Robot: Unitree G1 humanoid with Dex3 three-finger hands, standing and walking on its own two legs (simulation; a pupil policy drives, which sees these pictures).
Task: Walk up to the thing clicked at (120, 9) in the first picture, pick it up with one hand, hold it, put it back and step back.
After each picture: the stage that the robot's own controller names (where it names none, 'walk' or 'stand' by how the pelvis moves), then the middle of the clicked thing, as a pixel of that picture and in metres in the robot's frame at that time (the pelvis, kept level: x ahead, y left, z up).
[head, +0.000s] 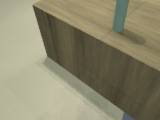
stand; (120, 11) +0.88 -0.19 -0.03
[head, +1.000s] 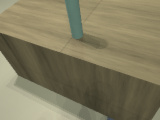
walk; (74, 17) +0.78 +0.11 -0.01
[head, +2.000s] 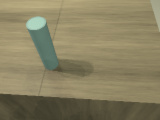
stand; (44, 46) +0.51 +0.19 +0.00
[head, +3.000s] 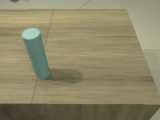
stand; (37, 56) +0.52 +0.23 -0.02
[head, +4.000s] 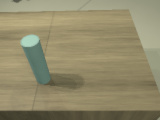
stand; (37, 62) +0.49 +0.23 -0.03
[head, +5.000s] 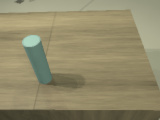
stand; (39, 62) +0.50 +0.23 -0.03
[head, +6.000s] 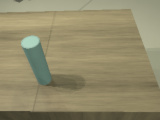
stand; (38, 63) +0.49 +0.23 -0.03
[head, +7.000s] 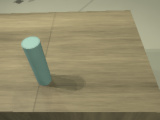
rise first; (38, 63) +0.49 +0.23 -0.03
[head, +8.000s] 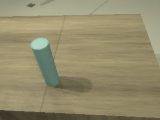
rise first; (46, 64) +0.49 +0.22 -0.03
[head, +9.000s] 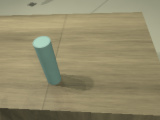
go down; (48, 62) +0.49 +0.21 -0.03
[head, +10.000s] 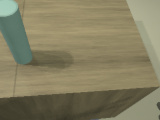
go down; (16, 37) +0.51 +0.20 +0.03
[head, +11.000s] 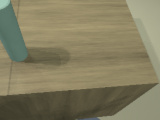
go down; (9, 33) +0.51 +0.21 +0.04
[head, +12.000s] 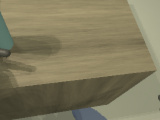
close in; out of the picture +0.52 +0.22 +0.08
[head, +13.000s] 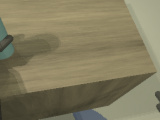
lift; out of the picture +0.51 +0.22 +0.08
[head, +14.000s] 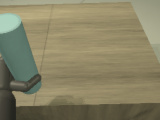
lift; (20, 60) +0.34 +0.19 +0.16
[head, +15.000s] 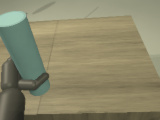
hold; (27, 59) +0.33 +0.17 +0.20
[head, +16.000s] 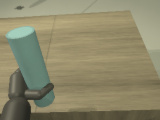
hold; (34, 70) +0.33 +0.17 +0.14
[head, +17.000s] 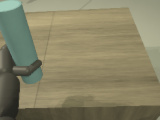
crouch; (22, 47) +0.38 +0.20 +0.18
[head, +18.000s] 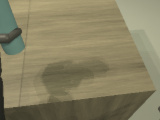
lower; (0, 15) +0.50 +0.21 +0.18
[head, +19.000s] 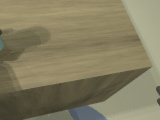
lower; out of the picture +0.53 +0.23 +0.08
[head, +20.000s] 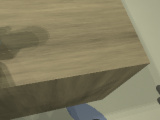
lower; out of the picture +0.54 +0.23 +0.09
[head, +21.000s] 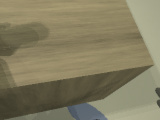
lower; out of the picture +0.54 +0.24 +0.09
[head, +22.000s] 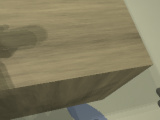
lower; out of the picture +0.54 +0.24 +0.09
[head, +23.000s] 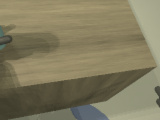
open; out of the picture +0.52 +0.22 +0.09
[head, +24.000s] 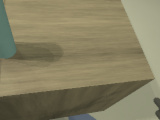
sink last; out of the picture +0.50 +0.22 +0.06
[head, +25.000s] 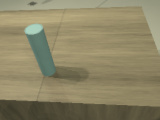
stand; (42, 52) +0.52 +0.23 +0.03
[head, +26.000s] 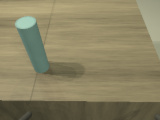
stand; (35, 48) +0.51 +0.22 +0.03
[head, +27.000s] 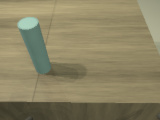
stand; (36, 48) +0.50 +0.22 +0.04
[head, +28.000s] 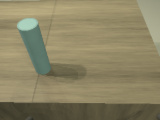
stand; (36, 49) +0.50 +0.22 +0.04
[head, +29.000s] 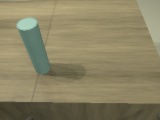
stand; (36, 49) +0.50 +0.22 +0.03
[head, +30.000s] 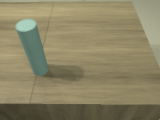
stand; (34, 50) +0.50 +0.22 +0.03
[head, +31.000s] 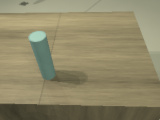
stand; (43, 57) +0.53 +0.22 -0.03
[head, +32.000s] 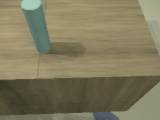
walk; (38, 28) +0.57 +0.20 -0.01
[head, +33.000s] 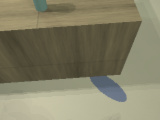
walk; out of the picture +0.87 +0.28 +0.00
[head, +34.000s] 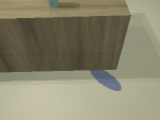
stand; out of the picture +1.14 +0.26 -0.01
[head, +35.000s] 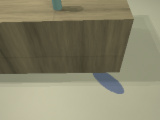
stand; out of the picture +1.13 +0.24 -0.03
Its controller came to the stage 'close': yes
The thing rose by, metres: 0.22
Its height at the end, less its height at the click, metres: +0.00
